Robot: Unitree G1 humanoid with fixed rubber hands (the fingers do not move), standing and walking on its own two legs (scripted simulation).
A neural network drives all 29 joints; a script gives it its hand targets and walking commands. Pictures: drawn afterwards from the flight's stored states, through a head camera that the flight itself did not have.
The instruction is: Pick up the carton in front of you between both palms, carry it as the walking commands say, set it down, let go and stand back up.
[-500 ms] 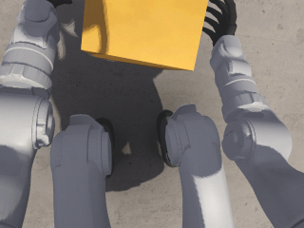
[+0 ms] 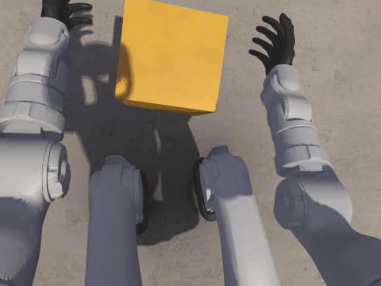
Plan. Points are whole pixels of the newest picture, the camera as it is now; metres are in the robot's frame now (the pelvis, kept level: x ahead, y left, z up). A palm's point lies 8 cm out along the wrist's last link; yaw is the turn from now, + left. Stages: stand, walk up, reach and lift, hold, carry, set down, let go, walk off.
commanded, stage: set down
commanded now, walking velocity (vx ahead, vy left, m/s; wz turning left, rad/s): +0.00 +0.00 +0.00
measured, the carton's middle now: (169, 70) +0.51 -0.01 -0.32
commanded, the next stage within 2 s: let go in 0.64 s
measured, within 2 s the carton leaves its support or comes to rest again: neither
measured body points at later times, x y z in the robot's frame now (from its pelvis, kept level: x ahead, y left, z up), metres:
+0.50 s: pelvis +0.02 +0.01 +0.13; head +0.32 +0.03 +0.46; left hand +0.56 +0.19 +0.02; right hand +0.49 -0.20 +0.03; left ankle +0.10 +0.11 -0.41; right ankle +0.11 -0.12 -0.41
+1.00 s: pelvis +0.07 +0.00 +0.26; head +0.30 +0.02 +0.65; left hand +0.45 +0.22 +0.13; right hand +0.42 -0.21 +0.15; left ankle +0.10 +0.11 -0.41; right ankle +0.11 -0.12 -0.41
